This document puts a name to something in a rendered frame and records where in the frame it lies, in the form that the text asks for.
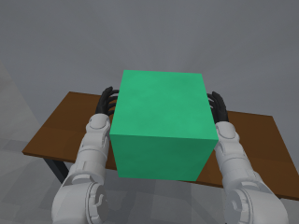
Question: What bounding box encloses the robot right upper arm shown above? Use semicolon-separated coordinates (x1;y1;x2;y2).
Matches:
224;188;289;224

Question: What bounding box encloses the right robot forearm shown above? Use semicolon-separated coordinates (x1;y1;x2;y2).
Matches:
214;121;289;224

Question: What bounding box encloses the left robot forearm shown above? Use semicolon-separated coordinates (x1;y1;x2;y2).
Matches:
51;113;111;220

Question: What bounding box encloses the left robot hand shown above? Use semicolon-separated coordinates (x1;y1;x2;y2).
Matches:
94;86;120;116

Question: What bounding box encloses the table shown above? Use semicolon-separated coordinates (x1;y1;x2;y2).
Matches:
22;91;299;224

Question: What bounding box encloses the right robot hand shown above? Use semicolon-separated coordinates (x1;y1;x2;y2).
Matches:
206;91;229;124

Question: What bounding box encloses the carton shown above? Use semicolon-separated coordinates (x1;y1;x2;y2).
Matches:
109;70;219;181

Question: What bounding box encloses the robot left upper arm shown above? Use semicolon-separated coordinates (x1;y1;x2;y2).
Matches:
52;181;109;224

